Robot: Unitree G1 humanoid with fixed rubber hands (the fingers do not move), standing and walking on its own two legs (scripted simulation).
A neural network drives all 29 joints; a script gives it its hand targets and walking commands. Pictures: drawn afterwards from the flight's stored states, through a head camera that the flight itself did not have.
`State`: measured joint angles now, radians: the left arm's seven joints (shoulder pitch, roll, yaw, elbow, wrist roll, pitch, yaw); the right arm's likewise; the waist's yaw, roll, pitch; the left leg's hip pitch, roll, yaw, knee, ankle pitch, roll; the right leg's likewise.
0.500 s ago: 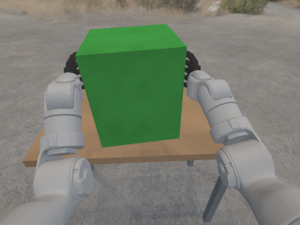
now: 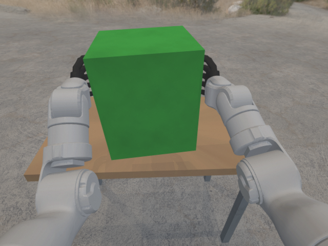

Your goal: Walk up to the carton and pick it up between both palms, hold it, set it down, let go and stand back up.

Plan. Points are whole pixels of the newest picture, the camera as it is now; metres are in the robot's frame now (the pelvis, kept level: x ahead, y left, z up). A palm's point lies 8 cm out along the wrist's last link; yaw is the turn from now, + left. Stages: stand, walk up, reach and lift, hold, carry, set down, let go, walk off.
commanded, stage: hold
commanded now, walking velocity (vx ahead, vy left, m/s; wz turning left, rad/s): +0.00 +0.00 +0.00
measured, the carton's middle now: (147, 91) +0.40 +0.01 +0.24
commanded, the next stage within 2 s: none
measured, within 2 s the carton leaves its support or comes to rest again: neither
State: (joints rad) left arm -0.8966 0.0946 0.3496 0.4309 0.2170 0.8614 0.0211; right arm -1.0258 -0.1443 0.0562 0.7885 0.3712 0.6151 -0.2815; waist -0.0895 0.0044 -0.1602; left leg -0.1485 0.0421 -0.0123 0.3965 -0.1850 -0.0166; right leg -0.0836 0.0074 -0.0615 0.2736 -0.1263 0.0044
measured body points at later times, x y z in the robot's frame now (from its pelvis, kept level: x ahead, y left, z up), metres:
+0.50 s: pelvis +0.00 +0.00 +0.00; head -0.10 +0.02 +0.44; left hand +0.38 +0.17 +0.28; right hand +0.38 -0.14 +0.28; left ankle +0.02 +0.12 -0.75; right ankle +0.02 -0.12 -0.75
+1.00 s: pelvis +0.00 +0.00 +0.00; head -0.09 +0.01 +0.44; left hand +0.39 +0.16 +0.27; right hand +0.38 -0.15 +0.27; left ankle +0.02 +0.12 -0.75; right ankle +0.02 -0.12 -0.75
